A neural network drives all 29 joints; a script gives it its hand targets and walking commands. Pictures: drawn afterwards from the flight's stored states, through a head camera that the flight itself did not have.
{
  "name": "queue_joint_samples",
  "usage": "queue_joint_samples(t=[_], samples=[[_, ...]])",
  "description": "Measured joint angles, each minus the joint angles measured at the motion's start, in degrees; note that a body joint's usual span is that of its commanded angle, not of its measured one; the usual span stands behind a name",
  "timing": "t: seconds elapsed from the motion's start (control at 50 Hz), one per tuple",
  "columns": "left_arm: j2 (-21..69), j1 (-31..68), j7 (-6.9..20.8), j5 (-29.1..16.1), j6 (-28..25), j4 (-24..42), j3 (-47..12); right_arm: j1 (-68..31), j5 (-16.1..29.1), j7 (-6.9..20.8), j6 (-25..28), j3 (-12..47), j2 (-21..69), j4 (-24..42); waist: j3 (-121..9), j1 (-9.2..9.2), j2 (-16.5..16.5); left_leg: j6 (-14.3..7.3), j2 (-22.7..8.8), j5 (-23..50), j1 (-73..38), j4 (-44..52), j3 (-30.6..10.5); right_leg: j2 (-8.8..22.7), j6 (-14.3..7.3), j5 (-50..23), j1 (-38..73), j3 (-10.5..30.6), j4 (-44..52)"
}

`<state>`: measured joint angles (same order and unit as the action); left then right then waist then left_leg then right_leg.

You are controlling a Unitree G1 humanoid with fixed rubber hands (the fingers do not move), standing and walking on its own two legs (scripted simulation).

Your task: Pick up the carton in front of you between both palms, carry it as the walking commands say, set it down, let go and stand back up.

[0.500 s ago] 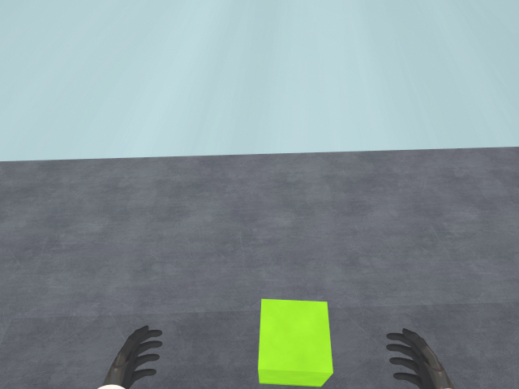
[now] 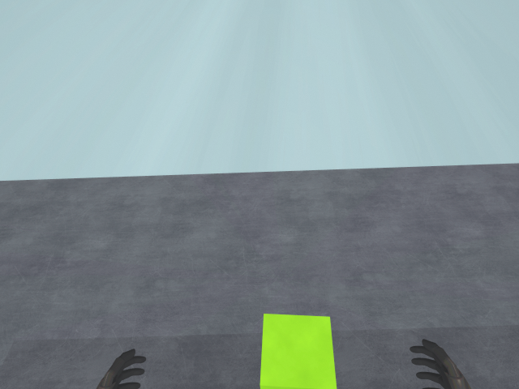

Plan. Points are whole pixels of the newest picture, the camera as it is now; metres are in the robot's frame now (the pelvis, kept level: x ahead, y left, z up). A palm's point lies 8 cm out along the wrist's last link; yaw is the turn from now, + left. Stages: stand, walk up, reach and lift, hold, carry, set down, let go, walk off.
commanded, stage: stand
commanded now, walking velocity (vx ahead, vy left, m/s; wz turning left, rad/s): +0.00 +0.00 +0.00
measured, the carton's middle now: (295, 361) +0.36 -0.07 -0.64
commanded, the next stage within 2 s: none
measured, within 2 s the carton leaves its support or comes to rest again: neither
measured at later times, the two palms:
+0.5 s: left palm out of the picture +0.12 +0.28 -0.08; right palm out of the picture +0.13 -0.30 -0.09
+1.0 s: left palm out of the picture +0.08 +0.29 -0.09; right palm out of the picture +0.10 -0.31 -0.09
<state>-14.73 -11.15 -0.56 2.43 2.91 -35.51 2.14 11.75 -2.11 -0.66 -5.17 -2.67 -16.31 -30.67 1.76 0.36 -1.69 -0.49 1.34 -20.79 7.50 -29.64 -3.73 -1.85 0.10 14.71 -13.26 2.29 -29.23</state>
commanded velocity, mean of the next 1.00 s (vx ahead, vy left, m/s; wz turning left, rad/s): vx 0.00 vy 0.00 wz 0.00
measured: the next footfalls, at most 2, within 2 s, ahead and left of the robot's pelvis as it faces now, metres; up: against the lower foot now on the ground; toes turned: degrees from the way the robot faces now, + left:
none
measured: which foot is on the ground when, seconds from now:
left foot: down 0.00-1.00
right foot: down 0.00-1.00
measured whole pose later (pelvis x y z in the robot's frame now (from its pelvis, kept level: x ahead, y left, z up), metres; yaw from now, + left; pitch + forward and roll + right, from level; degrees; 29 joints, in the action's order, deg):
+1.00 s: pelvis -0.01 -0.02 +0.01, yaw +2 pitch -2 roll +0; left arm -20.6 -7.3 -0.6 1.4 -0.5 -55.7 1.7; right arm 10.6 -1.5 -1.4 0.6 -0.3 -21.8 -51.6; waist 1.2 -0.6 -1.4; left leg 0.5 0.9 -16.2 4.0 -22.5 -5.7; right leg -1.7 -1.1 11.3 -9.5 0.4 -23.2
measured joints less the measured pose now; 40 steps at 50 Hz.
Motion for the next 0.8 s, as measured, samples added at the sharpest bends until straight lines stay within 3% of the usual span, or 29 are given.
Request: queue_joint_samples(t=[0.26,0.8], samples=[[-3.97,0.64,-0.63,0.01,-2.64,-8.00,0.63,0.11,-0.12,-0.55,4.14,0.41,-3.47,-9.21,-1.24,-0.27,-0.60,0.51,-0.02,0.35,-0.08,1.13,-1.25,0.14,-0.81,0.66,-0.06,-1.23,-0.03],[-5.26,3.40,-0.29,-0.85,-3.32,-17.46,-0.24,-0.68,0.52,-0.91,5.46,2.17,-5.09,-18.11,-0.69,-0.70,0.12,1.06,-0.51,3.29,-3.06,5.64,-2.08,-0.01,-1.32,-2.07,3.20,-1.98,4.51]])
